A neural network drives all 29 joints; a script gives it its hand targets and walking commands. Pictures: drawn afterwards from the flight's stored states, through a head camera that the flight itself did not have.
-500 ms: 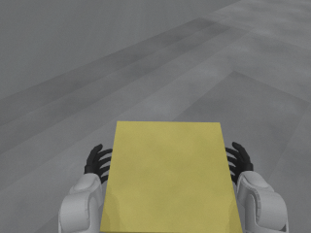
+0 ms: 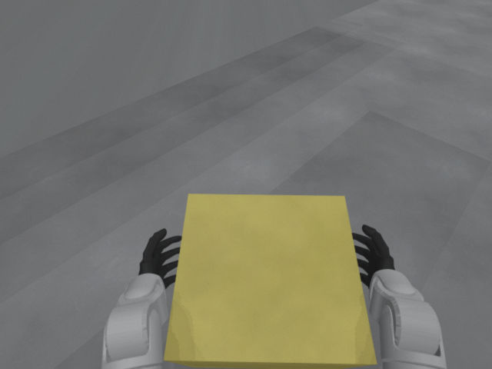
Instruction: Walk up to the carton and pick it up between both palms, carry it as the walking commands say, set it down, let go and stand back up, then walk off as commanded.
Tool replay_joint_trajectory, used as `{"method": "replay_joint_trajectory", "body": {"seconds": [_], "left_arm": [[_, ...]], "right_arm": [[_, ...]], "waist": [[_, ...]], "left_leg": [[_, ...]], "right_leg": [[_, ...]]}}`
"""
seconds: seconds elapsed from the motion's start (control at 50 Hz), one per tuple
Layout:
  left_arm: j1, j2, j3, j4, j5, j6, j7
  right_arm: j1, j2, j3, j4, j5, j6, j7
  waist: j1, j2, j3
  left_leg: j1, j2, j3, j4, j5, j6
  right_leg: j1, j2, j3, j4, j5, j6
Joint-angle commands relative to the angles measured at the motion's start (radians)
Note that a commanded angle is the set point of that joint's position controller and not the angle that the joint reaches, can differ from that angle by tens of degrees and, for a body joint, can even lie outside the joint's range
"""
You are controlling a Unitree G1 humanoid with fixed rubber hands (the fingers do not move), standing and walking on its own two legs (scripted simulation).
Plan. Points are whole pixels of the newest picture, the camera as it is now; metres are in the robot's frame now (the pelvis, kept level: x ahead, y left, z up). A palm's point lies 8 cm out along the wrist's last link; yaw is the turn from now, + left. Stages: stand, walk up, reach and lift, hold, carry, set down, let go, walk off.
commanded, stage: hold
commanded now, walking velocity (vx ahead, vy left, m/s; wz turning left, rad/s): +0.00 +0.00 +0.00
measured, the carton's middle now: (264, 287) +0.28 -0.01 -0.03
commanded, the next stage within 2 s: set down in 0.30 s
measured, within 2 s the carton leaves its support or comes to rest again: neither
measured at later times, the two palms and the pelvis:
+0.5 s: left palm (146, 306) +0.24 +0.18 +0.01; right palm (364, 291) +0.25 -0.17 +0.02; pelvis -0.01 +0.01 +0.00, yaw +1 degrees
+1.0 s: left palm (150, 293) +0.28 +0.19 -0.05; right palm (341, 278) +0.30 -0.16 -0.04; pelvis -0.02 +0.01 -0.02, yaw +2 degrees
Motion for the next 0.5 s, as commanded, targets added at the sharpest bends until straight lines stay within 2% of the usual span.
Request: {"method": "replay_joint_trajectory", "body": {"seconds": [0.0, 0.02, 0.04, 0.06, 0.08, 0.1, 0.12, 0.14, 0.16, 0.18, 0.2, 0.22, 0.24, 0.26, 0.28, 0.3, 0.34, 0.36, 0.38, 0.4, 0.42, 0.44, 0.48], "left_arm": [[-0.244, -0.133, -0.35, 0.206, -0.006, -0.124, -0.07], [-0.234, -0.133, -0.391, 0.086, -0.02, -0.158, -0.064], [-0.243, -0.173, -0.429, 0.018, -0.042, -0.182, -0.065], [-0.241, -0.225, -0.456, -0.013, -0.058, -0.195, -0.067], [-0.276, -0.263, -0.472, -0.055, -0.083, -0.206, -0.067], [-0.273, -0.266, -0.461, -0.053, -0.086, -0.214, -0.06], [-0.264, -0.221, -0.465, -0.096, -0.098, -0.224, -0.052], [-0.268, -0.23, -0.48, -0.07, -0.102, -0.222, -0.053], [-0.293, -0.197, -0.479, -0.076, -0.113, -0.224, -0.051], [-0.306, -0.186, -0.458, -0.026, -0.106, -0.219, -0.047], [-0.292, -0.175, -0.448, -0.012, -0.103, -0.222, -0.042], [-0.323, -0.183, -0.454, -0.03, -0.11, -0.223, -0.041], [-0.312, -0.16, -0.432, 0.005, -0.101, -0.22, -0.033], [-0.333, -0.165, -0.438, -0.012, -0.11, -0.224, -0.033], [-0.338, -0.156, -0.425, 0.002, -0.1, -0.217, -0.027], [-0.182, -0.166, -0.457, 0.077, -0.17, -0.213, -0.014], [-0.207, -0.112, -0.393, 0.104, -0.148, -0.219, -0.002], [-0.214, -0.12, -0.398, 0.126, -0.153, -0.227, -0.006], [-0.244, -0.107, -0.388, 0.138, -0.144, -0.239, -0.002], [-0.284, -0.11, -0.397, 0.147, -0.157, -0.255, -0.008], [-0.262, -0.104, -0.382, 0.195, -0.153, -0.265, -0.009], [-0.303, -0.11, -0.384, 0.193, -0.156, -0.283, -0.012], [-0.395, -0.132, -0.387, 0.201, -0.17, -0.324, -0.022]], "right_arm": [[-0.288, 0.231, 0.397, 0.113, 0.118, -0.106, 0.083], [-0.264, 0.217, 0.416, 0.04, 0.14, -0.139, 0.082], [-0.274, 0.243, 0.454, -0.022, 0.161, -0.158, 0.086], [-0.252, 0.269, 0.494, -0.031, 0.171, -0.165, 0.09], [-0.287, 0.295, 0.54, -0.081, 0.186, -0.173, 0.097], [-0.316, 0.285, 0.562, -0.099, 0.194, -0.183, 0.098], [-0.286, 0.257, 0.564, -0.102, 0.196, -0.189, 0.096], [-0.28, 0.261, 0.561, -0.099, 0.192, -0.191, 0.09], [-0.281, 0.231, 0.539, -0.086, 0.184, -0.192, 0.083], [-0.291, 0.214, 0.519, -0.069, 0.175, -0.19, 0.077], [-0.262, 0.198, 0.504, -0.048, 0.168, -0.19, 0.071], [-0.293, 0.203, 0.514, -0.065, 0.177, -0.194, 0.073], [-0.271, 0.186, 0.493, -0.04, 0.171, -0.191, 0.066], [-0.276, 0.192, 0.503, -0.052, 0.18, -0.193, 0.067], [-0.276, 0.182, 0.489, -0.02, 0.174, -0.184, 0.065], [-0.281, 0.197, 0.564, 0.078, 0.28, -0.217, 0.086], [-0.325, 0.142, 0.517, 0.116, 0.263, -0.23, 0.096], [-0.343, 0.151, 0.508, 0.124, 0.262, -0.239, 0.096], [-0.357, 0.145, 0.503, 0.143, 0.254, -0.256, 0.093], [-0.375, 0.149, 0.48, 0.169, 0.249, -0.272, 0.096], [-0.383, 0.145, 0.463, 0.188, 0.237, -0.285, 0.094], [-0.403, 0.152, 0.467, 0.197, 0.242, -0.303, 0.097], [-0.429, 0.187, 0.449, 0.265, 0.222, -0.336, 0.101]], "waist": [[0.156, 0.132, -0.114], [0.141, 0.155, -0.164], [0.146, 0.15, -0.23], [0.148, 0.155, -0.288], [0.163, 0.114, -0.369], [0.182, 0.103, -0.393], [0.189, 0.096, -0.419], [0.167, 0.096, -0.387], [0.153, 0.093, -0.364], [0.148, 0.101, -0.302], [0.15, 0.102, -0.282], [0.15, 0.103, -0.286], [0.16, 0.121, -0.246], [0.163, 0.109, -0.243], [0.157, 0.117, -0.202], [0.078, 0.06, -0.148], [0.093, 0.044, -0.124], [0.087, 0.038, -0.113], [0.095, 0.049, -0.093], [0.073, 0.045, -0.104], [0.072, 0.009, -0.097], [0.084, 0.031, -0.1], [0.07, 0.019, -0.124]], "left_leg": [[0.229, -0.109, -0.259, -0.096, 0.121, 0.053], [0.265, -0.109, -0.266, -0.091, 0.212, 0.043], [0.295, -0.108, -0.267, -0.086, 0.289, 0.036], [0.357, -0.1, -0.272, -0.082, 0.385, 0.027], [0.383, -0.094, -0.282, -0.078, 0.432, 0.027], [0.399, -0.09, -0.281, -0.082, 0.439, 0.027], [0.41, -0.087, -0.282, -0.083, 0.478, 0.024], [0.39, -0.087, -0.28, -0.093, 0.44, 0.023], [0.382, -0.083, -0.283, -0.099, 0.371, 0.021], [0.353, -0.08, -0.281, -0.106, 0.284, 0.021], [0.347, -0.084, -0.273, -0.105, 0.309, 0.019], [0.35, -0.081, -0.274, -0.105, 0.259, 0.02], [0.336, -0.082, -0.263, -0.105, 0.227, 0.017], [0.322, -0.08, -0.264, -0.101, 0.221, 0.019], [0.31, -0.081, -0.261, -0.104, 0.165, 0.02], [0.375, -0.099, -0.243, -0.134, 0.135, 0.041], [0.381, -0.098, -0.247, -0.136, 0.068, 0.039], [0.364, -0.095, -0.249, -0.133, 0.06, 0.04], [0.352, -0.097, -0.242, -0.134, 0.019, 0.042], [0.361, -0.089, -0.254, -0.13, 0.012, 0.042], [0.358, -0.091, -0.256, -0.125, -0.013, 0.044], [0.352, -0.089, -0.257, -0.119, -0.009, 0.043], [0.353, -0.086, -0.258, -0.102, -0.035, 0.044]], "right_leg": [[0.033, -0.028, 0.114, -0.159, 0.109, -0.036], [0.038, -0.027, 0.113, -0.146, 0.2, -0.034], [0.047, -0.032, 0.119, -0.138, 0.264, -0.025], [0.03, -0.033, 0.118, -0.133, 0.324, -0.02], [0.039, -0.031, 0.114, -0.12, 0.335, -0.014], [0.025, -0.031, 0.113, -0.117, 0.31, -0.013], [0.017, -0.032, 0.113, -0.112, 0.338, -0.012], [0.022, -0.034, 0.114, -0.119, 0.316, -0.011], [0.004, -0.037, 0.112, -0.123, 0.248, -0.014], [-0.012, -0.048, 0.114, -0.13, 0.154, -0.02], [-0.023, -0.048, 0.11, -0.14, 0.163, -0.022], [-0.033, -0.047, 0.109, -0.137, 0.11, -0.027], [-0.033, -0.053, 0.11, -0.144, 0.075, -0.03], [-0.039, -0.051, 0.109, -0.141, 0.062, -0.031], [-0.05, -0.051, 0.105, -0.144, 0.01, -0.036], [-0.044, -0.004, 0.067, -0.153, 0.066, -0.025], [-0.071, 0.0, 0.057, -0.151, -0.016, -0.029], [-0.07, -0.003, 0.062, -0.148, -0.016, -0.03], [-0.062, -0.008, 0.066, -0.146, -0.046, -0.037], [-0.075, -0.007, 0.067, -0.134, -0.048, -0.038], [-0.077, -0.01, 0.065, -0.132, -0.075, -0.038], [-0.08, -0.011, 0.068, -0.119, -0.067, -0.039], [-0.093, -0.018, 0.078, -0.115, -0.094, -0.044]]}}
